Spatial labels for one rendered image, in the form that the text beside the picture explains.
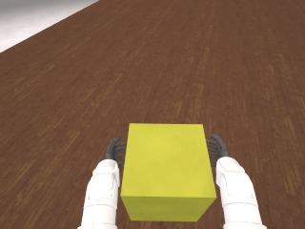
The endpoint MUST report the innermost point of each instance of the robot left forearm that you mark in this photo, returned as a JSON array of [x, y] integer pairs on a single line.
[[101, 197]]

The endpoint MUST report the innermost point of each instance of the carton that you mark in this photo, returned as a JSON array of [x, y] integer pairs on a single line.
[[167, 173]]

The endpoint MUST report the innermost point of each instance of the robot right forearm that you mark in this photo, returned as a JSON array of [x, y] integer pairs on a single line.
[[237, 196]]

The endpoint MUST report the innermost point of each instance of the right robot hand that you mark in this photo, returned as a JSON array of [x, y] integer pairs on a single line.
[[220, 150]]

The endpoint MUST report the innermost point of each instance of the left robot hand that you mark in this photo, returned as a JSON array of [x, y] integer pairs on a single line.
[[111, 152]]

